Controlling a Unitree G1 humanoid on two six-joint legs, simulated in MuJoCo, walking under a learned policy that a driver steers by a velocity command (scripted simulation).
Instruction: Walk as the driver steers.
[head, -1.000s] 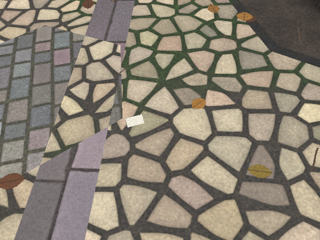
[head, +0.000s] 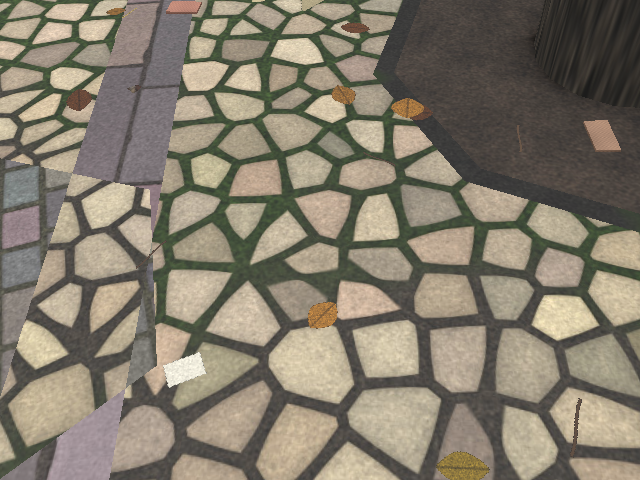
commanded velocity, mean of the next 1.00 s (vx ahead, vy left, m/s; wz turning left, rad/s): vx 0.49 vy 0.00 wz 0.04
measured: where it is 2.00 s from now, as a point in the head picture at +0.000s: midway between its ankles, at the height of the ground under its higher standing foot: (299, 259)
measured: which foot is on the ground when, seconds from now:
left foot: up 0.00-0.32, down 0.34-0.88, up 0.90-1.00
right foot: down 0.00-0.36, up 0.38-0.86, down 0.88-1.00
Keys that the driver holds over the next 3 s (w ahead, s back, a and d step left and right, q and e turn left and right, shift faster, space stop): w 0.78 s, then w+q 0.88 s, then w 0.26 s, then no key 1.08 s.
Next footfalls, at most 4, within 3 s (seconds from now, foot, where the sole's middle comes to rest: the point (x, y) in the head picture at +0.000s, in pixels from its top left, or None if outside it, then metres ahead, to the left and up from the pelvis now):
0.34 left None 0.39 0.13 -0.78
0.88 right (405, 395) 0.68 -0.11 -0.78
1.42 left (282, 307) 0.92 0.18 -0.78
1.92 right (307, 206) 1.27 0.12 -0.78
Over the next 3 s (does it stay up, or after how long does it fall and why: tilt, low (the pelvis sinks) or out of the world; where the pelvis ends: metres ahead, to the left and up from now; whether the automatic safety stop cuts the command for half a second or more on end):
stays up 1.21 0.24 -0.01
